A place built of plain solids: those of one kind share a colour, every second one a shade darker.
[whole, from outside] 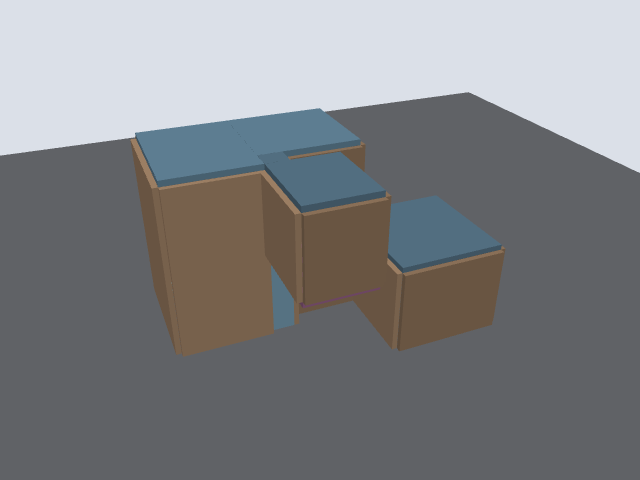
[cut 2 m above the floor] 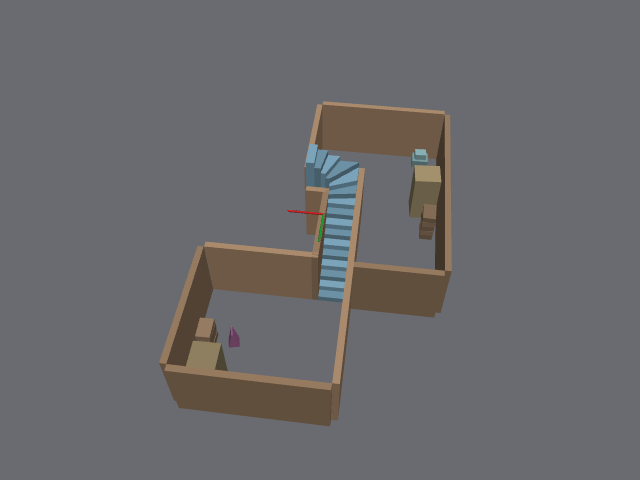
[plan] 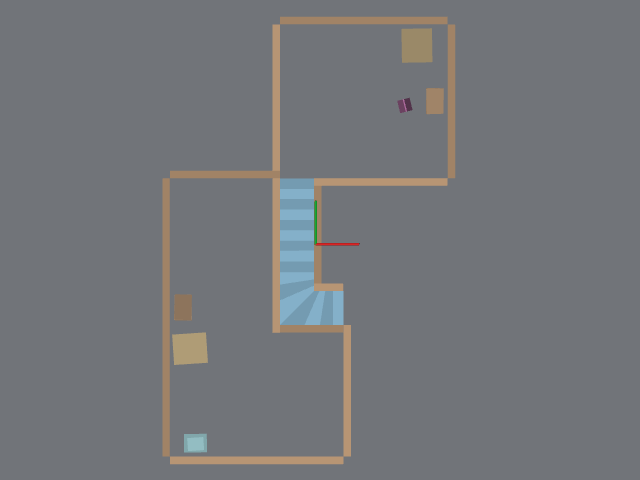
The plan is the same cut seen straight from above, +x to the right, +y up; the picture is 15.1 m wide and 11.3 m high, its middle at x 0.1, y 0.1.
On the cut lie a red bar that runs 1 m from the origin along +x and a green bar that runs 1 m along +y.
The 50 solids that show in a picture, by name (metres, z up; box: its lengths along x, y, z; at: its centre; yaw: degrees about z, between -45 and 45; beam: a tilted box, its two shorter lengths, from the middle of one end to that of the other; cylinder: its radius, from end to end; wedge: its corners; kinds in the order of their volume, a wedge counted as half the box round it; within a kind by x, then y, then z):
{
 "wall_1": {"box": [0.18, 6.55, 5.97], "at": [-3.52, -1.72, 2.93]},
 "wall_2": {"box": [2.59, 0.18, 5.97], "at": [-2.14, 1.64, 2.93]},
 "wall_3": {"box": [4.08, 0.18, 5.97], "at": [-1.39, -5.09, 2.93]},
 "wall_4": {"box": [0.18, 3.64, 5.97], "at": [-0.93, -0.26, 2.93]},
 "wall_5": {"box": [0.18, 3.62, 2.97], "at": [-0.93, 3.37, 1.44]},
 "wall_6": {"box": [0.8, 0.18, 3.0], "at": [-0.44, 1.64, 4.42]},
 "wall_7": {"box": [1.49, 0.18, 5.97], "at": [-0.1, -1.99, 2.93]},
 "wall_8": {"box": [0.18, 2.66, 5.97], "at": [0.05, 0.23, 2.93]},
 "wall_9": {"box": [0.69, 0.18, 5.97], "at": [0.3, -1.01, 2.93]},
 "wall_10": {"box": [0.18, 3.09, 5.97], "at": [0.74, -3.45, 2.93]},
 "wall_11": {"box": [3.95, 0.18, 2.97], "at": [1.13, 5.27, 1.44]},
 "wall_12": {"box": [3.15, 0.18, 2.97], "at": [1.53, 1.46, 1.44]},
 "wall_13": {"box": [2.96, 0.18, 2.78], "at": [2.13, -1.99, 4.53]},
 "wall_14": {"box": [2.96, 0.18, 2.78], "at": [2.13, 0.61, 4.53]},
 "wall_15": {"box": [0.18, 3.62, 2.97], "at": [3.19, 3.37, 1.44]},
 "wall_16": {"box": [0.18, 2.43, 2.78], "at": [3.7, -0.69, 4.53]},
 "roof_1": {"box": [3.39, 3.46, 0.2], "at": [-1.74, -0.17, 6.02]},
 "roof_2": {"box": [4.08, 3.09, 0.2], "at": [-1.39, -3.45, 6.02]},
 "roof_3": {"box": [0.69, 0.8, 0.2], "at": [0.3, -1.5, 6.02]},
 "roof_4": {"box": [3.95, 3.62, 0.18], "at": [1.13, 3.37, 3.01]},
 "roof_5": {"box": [2.96, 2.43, 0.2], "at": [2.13, -0.69, 6.02]},
 "tread_1": {"wedge": [[-0.84, -1.91, -0.05], [-0.84, -1.91, 2.2], [-0.84, -1.32, -0.05], [-0.84, -1.32, 2.21], [-0.04, -1.11, -0.05], [-0.04, -1.11, 2.2], [-0.04, -0.97, -0.05], [-0.04, -0.97, 2.2]]},
 "tread_2": {"wedge": [[-0.84, -1.9, -0.05], [-0.84, -1.9, 2.4], [-0.26, -1.9, -0.05], [-0.26, -1.9, 2.39], [-0.04, -1.1, -0.05], [-0.04, -1.1, 2.39], [0.09, -1.1, -0.05], [0.09, -1.1, 2.39]]},
 "tread_3": {"wedge": [[-0.84, -1.32, -0.05], [-0.84, -1.32, 2.02], [-0.84, -0.95, -0.05], [-0.84, -0.95, 2.02], [-0.04, -0.98, -0.05], [-0.04, -0.98, 2.02], [-0.04, -0.83, -0.05], [-0.04, -0.83, 2.02]]},
 "tread_4": {"wedge": [[-0.84, -0.95, -0.05], [-0.84, -0.95, 1.83], [-0.84, -0.66, -0.05], [-0.84, -0.66, 1.83], [-0.04, -0.83, -0.05], [-0.04, -0.83, 1.84], [-0.04, -0.66, -0.05], [-0.04, -0.66, 1.84]]},
 "tread_5": {"wedge": [[-0.84, -0.66, -0.05], [-0.84, -0.66, 1.65], [-0.84, -0.41, -0.05], [-0.84, -0.41, 1.65], [-0.04, -0.66, -0.05], [-0.04, -0.66, 1.65], [-0.04, -0.41, -0.05], [-0.04, -0.41, 1.65]]},
 "tread_6": {"wedge": [[-0.84, -0.41, -0.05], [-0.84, -0.41, 1.47], [-0.84, -0.15, -0.05], [-0.84, -0.15, 1.47], [-0.04, -0.41, -0.05], [-0.04, -0.41, 1.47], [-0.04, -0.15, -0.05], [-0.04, -0.15, 1.47]]},
 "tread_7": {"wedge": [[-0.84, -0.15, -0.05], [-0.84, -0.15, 1.28], [-0.84, 0.08, -0.05], [-0.84, 0.08, 1.28], [-0.04, -0.15, -0.05], [-0.04, -0.15, 1.28], [-0.04, 0.08, -0.05], [-0.04, 0.08, 1.28]]},
 "tread_8": {"wedge": [[-0.84, 0.08, -0.05], [-0.84, 0.08, 1.1], [-0.84, 0.33, -0.05], [-0.84, 0.33, 1.1], [-0.04, 0.08, -0.05], [-0.04, 0.08, 1.1], [-0.04, 0.33, -0.05], [-0.04, 0.33, 1.1]]},
 "tread_9": {"wedge": [[-0.84, 0.33, -0.05], [-0.84, 0.33, 0.92], [-0.84, 0.57, -0.05], [-0.84, 0.57, 0.92], [-0.04, 0.33, -0.05], [-0.04, 0.33, 0.92], [-0.04, 0.57, -0.05], [-0.04, 0.57, 0.92]]},
 "tread_10": {"wedge": [[-0.84, 0.57, -0.05], [-0.84, 0.57, 0.74], [-0.84, 0.82, -0.05], [-0.84, 0.82, 0.74], [-0.04, 0.57, -0.05], [-0.04, 0.57, 0.73], [-0.04, 0.82, -0.05], [-0.04, 0.82, 0.73]]},
 "tread_11": {"wedge": [[-0.84, 0.81, -0.05], [-0.84, 0.81, 0.55], [-0.84, 1.06, -0.05], [-0.84, 1.06, 0.55], [-0.04, 0.81, -0.05], [-0.04, 0.81, 0.55], [-0.04, 1.07, -0.05], [-0.04, 1.07, 0.55]]},
 "tread_12": {"wedge": [[-0.84, 1.06, -0.05], [-0.84, 1.06, 0.37], [-0.84, 1.3, -0.05], [-0.84, 1.3, 0.37], [-0.04, 1.06, -0.05], [-0.04, 1.06, 0.36], [-0.04, 1.3, -0.05], [-0.04, 1.3, 0.37]]},
 "tread_13": {"wedge": [[-0.84, 1.3, -0.05], [-0.84, 1.3, 0.19], [-0.84, 1.55, -0.05], [-0.84, 1.55, 0.19], [-0.04, 1.3, -0.05], [-0.04, 1.3, 0.19], [-0.04, 1.55, -0.05], [-0.04, 1.55, 0.19]]},
 "tread_14": {"wedge": [[-0.26, -1.9, -0.05], [-0.26, -1.9, 2.58], [0.08, -1.1, -0.05], [0.08, -1.1, 2.58], [0.1, -1.9, -0.05], [0.1, -1.9, 2.58], [0.23, -1.1, -0.05], [0.23, -1.1, 2.58]]},
 "tread_15": {"wedge": [[0.1, -1.9, -0.05], [0.1, -1.9, 2.76], [0.22, -1.1, -0.05], [0.22, -1.1, 2.77], [0.41, -1.9, -0.05], [0.41, -1.9, 2.76], [0.41, -1.1, -0.05], [0.41, -1.1, 2.76]]},
 "tread_16": {"wedge": [[0.41, -1.9, -0.05], [0.41, -1.9, 2.95], [0.41, -1.1, -0.05], [0.41, -1.1, 2.95], [0.65, -1.9, -0.05], [0.65, -1.9, 2.95], [0.65, -1.1, -0.05], [0.65, -1.1, 2.95]]},
 "cage_trolley_1": {"box": [0.8, 0.72, 1.71], "at": [-2.96, -2.46, 0.81], "yaw": 3.8},
 "cage_trolley_2": {"box": [0.72, 0.8, 1.71], "at": [2.38, 4.68, 0.81], "yaw": 0.9},
 "floor_1": {"box": [2.96, 2.43, 0.21], "at": [2.13, -0.69, 3.03]},
 "crate_1": {"box": [0.4, 0.6, 0.2], "at": [-3.13, -1.49, 0.3], "yaw": -1.8},
 "crate_2": {"box": [0.4, 0.6, 0.2], "at": [-3.13, -1.48, 0.9], "yaw": -1.8},
 "crate_3": {"box": [0.4, 0.6, 0.25], "at": [-3.12, -1.49, 0.07], "yaw": -0.8},
 "crate_4": {"box": [0.4, 0.6, 0.2], "at": [-3.12, -1.49, 0.5], "yaw": 0.7},
 "crate_5": {"box": [0.4, 0.6, 0.2], "at": [-3.12, -1.48, 0.7], "yaw": 0.8},
 "crate_6": {"box": [0.4, 0.6, 0.2], "at": [2.8, 3.36, 0.7], "yaw": 1.4},
 "crate_7": {"box": [0.4, 0.6, 0.2], "at": [2.8, 3.37, 0.5], "yaw": 0.3},
 "carton_1": {"box": [0.38, 0.31, 0.21], "at": [-2.83, -4.71, 0.41], "yaw": 3.8},
 "carton_2": {"box": [0.54, 0.44, 0.36], "at": [-2.83, -4.68, 0.13], "yaw": 0.7},
 "sign_1": {"wedge": [[1.92, 3.38, 0.0], [1.99, 3.09, 0.0], [2.05, 3.41, 0.62], [2.08, 3.42, 0.62], [2.12, 3.12, 0.62], [2.15, 3.13, 0.62], [2.21, 3.45, 0.0], [2.28, 3.16, 0.0]]}
}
